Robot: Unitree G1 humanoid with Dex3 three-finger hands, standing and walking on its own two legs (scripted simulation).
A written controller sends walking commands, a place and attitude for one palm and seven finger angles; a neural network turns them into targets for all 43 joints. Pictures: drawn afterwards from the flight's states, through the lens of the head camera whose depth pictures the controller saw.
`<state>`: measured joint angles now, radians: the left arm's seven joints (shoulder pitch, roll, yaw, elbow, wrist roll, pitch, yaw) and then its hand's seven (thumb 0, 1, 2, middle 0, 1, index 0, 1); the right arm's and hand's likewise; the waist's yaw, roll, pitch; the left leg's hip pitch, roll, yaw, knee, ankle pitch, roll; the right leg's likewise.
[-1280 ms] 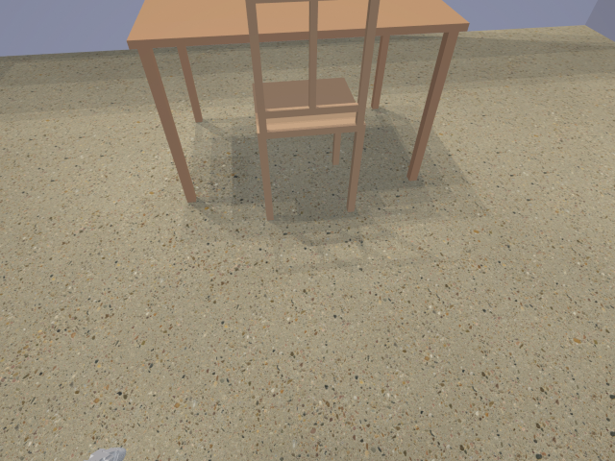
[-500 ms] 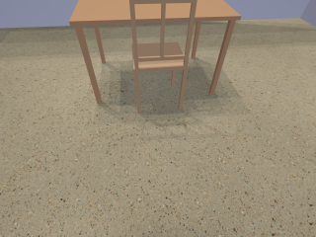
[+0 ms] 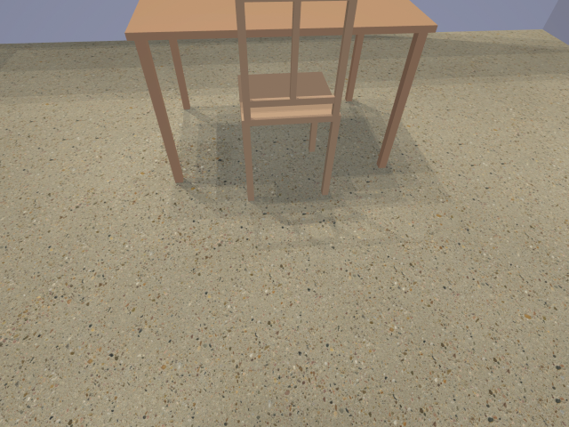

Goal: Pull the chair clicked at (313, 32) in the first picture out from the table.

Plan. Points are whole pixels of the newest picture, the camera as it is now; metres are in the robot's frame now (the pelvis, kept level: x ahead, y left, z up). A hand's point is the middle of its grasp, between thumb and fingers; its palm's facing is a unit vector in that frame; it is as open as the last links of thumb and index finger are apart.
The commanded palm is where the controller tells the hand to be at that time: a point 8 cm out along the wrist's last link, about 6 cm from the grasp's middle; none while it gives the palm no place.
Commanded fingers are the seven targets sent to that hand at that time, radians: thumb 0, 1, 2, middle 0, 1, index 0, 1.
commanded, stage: look at it before walking up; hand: left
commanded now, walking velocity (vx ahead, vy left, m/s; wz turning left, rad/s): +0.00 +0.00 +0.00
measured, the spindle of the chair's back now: (294, 54) +1.30 +0.05 -0.05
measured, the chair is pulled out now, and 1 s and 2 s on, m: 0.00 0.00 0.00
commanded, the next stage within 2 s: walk to a spot facing it in 0.16 s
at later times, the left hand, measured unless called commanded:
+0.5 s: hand out of the picture +0.07 +0.22 -0.18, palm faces -0.07 -0.96 -0.26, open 7.4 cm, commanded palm none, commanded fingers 0.00 0.90 0.90 -0.20 -0.30 -0.20 -0.30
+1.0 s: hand out of the picture +0.15 +0.16 -0.17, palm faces -0.19 -0.97 -0.18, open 7.4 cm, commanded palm none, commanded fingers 0.00 0.90 0.90 -0.20 -0.30 -0.20 -0.30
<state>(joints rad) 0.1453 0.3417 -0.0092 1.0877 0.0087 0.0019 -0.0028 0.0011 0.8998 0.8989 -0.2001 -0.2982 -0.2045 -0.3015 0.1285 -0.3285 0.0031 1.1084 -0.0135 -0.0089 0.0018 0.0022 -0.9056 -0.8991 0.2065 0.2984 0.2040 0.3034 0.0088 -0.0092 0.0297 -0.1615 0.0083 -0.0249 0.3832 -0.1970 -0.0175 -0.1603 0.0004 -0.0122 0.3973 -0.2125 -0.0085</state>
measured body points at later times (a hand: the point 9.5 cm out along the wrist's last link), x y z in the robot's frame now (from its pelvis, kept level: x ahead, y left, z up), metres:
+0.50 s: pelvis +0.03 +0.00 -0.01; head +0.03 +0.00 +0.44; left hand +0.07 +0.27 -0.16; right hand +0.07 -0.27 -0.15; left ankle +0.01 +0.13 -0.74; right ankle +0.00 -0.11 -0.74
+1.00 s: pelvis +0.19 -0.03 -0.01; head +0.22 -0.03 +0.44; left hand +0.16 +0.21 -0.16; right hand +0.26 -0.29 -0.14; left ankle +0.34 +0.06 -0.71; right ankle +0.03 -0.10 -0.74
